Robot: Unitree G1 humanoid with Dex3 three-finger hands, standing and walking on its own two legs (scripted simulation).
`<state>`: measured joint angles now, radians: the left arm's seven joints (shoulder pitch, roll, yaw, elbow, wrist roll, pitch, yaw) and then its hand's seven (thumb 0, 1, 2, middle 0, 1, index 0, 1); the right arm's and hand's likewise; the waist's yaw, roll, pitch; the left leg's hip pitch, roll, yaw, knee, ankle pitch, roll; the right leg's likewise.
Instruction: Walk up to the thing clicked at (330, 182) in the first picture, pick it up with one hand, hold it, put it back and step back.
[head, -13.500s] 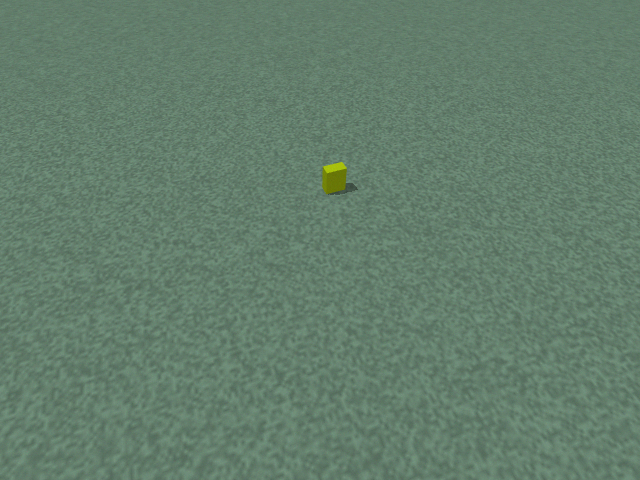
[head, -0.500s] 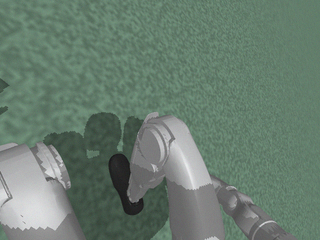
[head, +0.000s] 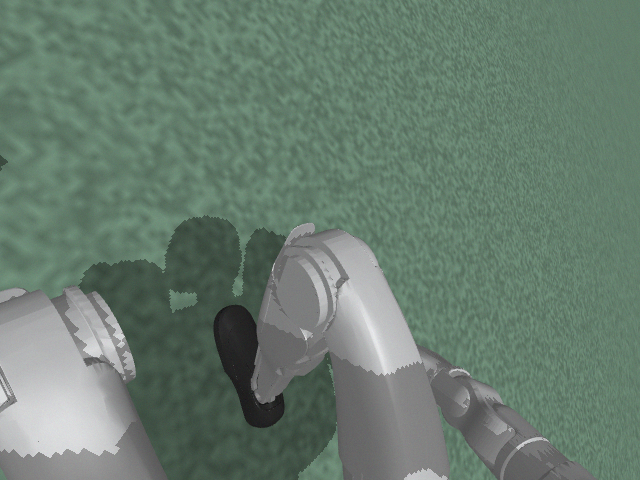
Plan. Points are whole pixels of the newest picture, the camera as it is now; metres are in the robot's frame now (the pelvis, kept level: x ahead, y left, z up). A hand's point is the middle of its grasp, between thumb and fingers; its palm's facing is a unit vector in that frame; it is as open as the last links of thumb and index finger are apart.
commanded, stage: close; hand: left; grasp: from the side
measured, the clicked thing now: out of the picture +0.46 +0.29 -0.22
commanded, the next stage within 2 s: settle in 0.52 s
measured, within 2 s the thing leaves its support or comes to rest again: leaves its support in 0.92 s
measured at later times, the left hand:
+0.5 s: hand out of the picture +0.43 +0.31 -0.19, palm faces +0.44 -0.90 +0.01, open 9.1 cm
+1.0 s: hand out of the picture +0.43 +0.31 -0.18, palm faces +0.44 -0.90 +0.02, open 9.3 cm
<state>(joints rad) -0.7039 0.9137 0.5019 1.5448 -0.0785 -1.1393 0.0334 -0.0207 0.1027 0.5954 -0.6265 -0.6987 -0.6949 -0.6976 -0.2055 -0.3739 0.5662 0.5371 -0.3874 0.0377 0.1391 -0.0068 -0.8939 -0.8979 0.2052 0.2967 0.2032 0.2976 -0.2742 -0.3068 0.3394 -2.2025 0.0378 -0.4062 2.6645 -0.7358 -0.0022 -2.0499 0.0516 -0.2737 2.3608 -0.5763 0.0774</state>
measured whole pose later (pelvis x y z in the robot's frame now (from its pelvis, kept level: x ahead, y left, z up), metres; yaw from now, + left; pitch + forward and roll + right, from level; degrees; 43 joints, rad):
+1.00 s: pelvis +0.00 +0.00 +0.00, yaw +0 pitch +13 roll -19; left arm -0.68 0.86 0.52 1.37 -0.06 -1.05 0.02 -0.02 -0.21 0.99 -0.71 -0.95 -0.73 -0.98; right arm -0.17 -0.36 0.52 0.55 -0.37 0.05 0.14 -0.01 -0.93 -0.91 0.21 0.30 0.20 0.30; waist -0.25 -0.30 0.32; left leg -2.20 0.03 -0.40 2.65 -0.74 0.00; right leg -2.05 0.04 -0.27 2.36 -0.59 0.07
